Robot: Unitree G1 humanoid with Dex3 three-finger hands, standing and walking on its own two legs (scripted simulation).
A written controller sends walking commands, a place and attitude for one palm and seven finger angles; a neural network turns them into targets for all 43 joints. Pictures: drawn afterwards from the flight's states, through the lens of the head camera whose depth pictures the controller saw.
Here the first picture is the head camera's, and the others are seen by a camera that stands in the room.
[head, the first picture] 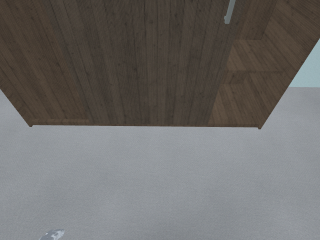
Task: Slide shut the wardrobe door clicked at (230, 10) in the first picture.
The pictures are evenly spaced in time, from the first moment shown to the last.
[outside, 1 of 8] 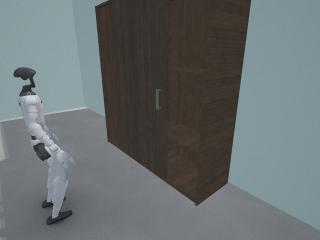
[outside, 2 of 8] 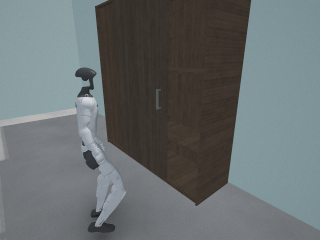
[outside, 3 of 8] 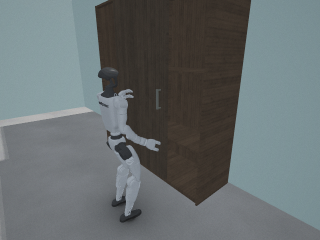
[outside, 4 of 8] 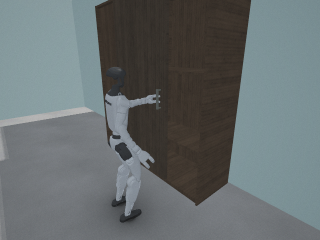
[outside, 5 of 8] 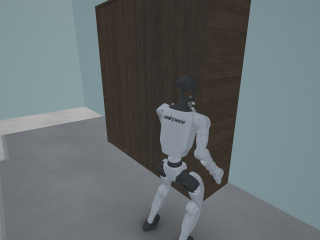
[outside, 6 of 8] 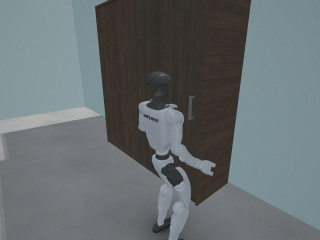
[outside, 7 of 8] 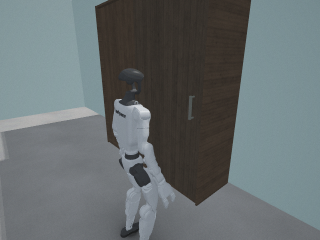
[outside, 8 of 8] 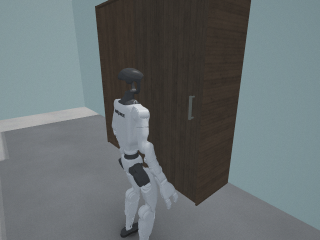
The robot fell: no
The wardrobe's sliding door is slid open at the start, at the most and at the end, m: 0.43 0.43 0.00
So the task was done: yes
